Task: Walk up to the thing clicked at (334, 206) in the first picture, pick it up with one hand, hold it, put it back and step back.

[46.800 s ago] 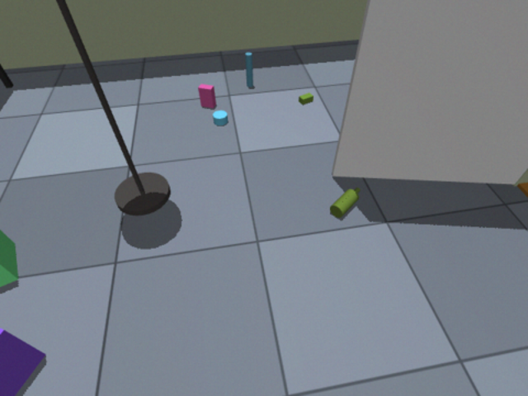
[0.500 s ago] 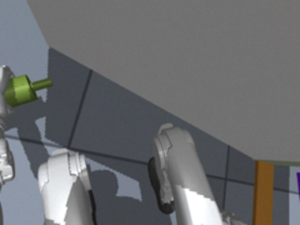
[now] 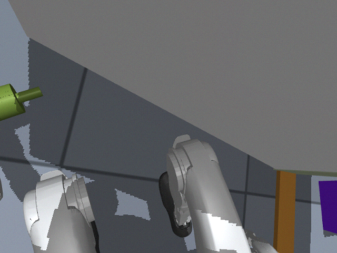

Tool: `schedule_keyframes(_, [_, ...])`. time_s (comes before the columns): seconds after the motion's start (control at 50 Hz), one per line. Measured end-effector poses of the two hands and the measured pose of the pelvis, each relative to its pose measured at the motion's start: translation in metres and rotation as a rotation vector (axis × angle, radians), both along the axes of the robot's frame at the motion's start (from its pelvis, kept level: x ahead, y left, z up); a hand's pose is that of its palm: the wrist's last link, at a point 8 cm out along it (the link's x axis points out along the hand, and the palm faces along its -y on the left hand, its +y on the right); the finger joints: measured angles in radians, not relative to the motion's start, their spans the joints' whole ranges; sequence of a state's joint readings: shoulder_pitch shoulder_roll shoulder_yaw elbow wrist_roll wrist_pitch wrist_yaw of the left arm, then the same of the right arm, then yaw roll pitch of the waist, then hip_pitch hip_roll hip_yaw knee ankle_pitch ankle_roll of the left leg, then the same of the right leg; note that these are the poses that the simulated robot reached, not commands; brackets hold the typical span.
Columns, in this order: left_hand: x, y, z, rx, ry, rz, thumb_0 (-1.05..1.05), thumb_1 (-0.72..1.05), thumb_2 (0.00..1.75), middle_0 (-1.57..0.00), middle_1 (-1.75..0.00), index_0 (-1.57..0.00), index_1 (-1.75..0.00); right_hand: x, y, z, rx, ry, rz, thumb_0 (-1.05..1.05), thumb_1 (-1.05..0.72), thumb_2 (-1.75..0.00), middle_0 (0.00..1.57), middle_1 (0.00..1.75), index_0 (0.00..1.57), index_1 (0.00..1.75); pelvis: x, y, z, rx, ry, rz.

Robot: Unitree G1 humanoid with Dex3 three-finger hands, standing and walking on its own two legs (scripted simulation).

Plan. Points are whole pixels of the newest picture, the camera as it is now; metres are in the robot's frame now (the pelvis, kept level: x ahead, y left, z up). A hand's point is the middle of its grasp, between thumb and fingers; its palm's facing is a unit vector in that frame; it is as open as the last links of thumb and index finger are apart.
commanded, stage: rest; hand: left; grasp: from above
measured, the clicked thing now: out of the picture +0.48 +0.29 -0.23
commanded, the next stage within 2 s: open in 1.14 s
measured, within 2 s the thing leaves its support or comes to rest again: rests again in 1.46 s
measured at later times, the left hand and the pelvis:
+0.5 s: hand out of the picture +0.47 +0.30 -0.24, palm faces -0.43 -0.18 -0.88, open 9.9 cm; pelvis +0.00 +0.00 -0.01, yaw -3 degrees
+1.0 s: hand out of the picture +0.47 +0.30 -0.26, palm faces -0.43 -0.19 -0.88, open 9.9 cm; pelvis -0.01 +0.01 -0.01, yaw -4 degrees
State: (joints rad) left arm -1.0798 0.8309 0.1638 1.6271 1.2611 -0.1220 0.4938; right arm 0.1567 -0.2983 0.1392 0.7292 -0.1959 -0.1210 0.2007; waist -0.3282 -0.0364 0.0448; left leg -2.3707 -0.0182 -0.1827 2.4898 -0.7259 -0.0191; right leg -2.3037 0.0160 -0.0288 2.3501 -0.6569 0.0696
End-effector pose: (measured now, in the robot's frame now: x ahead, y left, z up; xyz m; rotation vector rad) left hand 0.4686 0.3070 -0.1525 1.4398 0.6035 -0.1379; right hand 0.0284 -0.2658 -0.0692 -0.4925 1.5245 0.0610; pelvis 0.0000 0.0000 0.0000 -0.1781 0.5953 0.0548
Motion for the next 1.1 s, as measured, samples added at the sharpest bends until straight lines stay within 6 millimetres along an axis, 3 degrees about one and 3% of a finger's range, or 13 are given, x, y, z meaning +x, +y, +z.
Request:
schedule_keyframes(0.46, [0.006, -0.001, -0.031, -0.024, -0.006, 0.025, 0.00, 0.04, 0.35, -0.81, -0.37, -0.80, -0.34, -0.009, 0.005, 0.013, 0.009, 0.024, 0.074, 0.00, -0.90, -0.90, 0.21, 0.30, 0.20, 0.30, -0.001, 0.004, -0.007, -0.037, -0.045, -0.020])
schedule_keyframes(1.1, [0.007, 0.002, -0.047, -0.032, -0.007, 0.026, 0.00, 0.04, 0.36, -0.79, -0.40, -0.78, -0.38, -0.019, 0.023, 0.025, 0.046, 0.028, 0.147, 0.00, -0.90, -0.90, 0.20, 0.30, 0.20, 0.30, -0.005, 0.011, -0.011, -0.077, -0.087, -0.035])
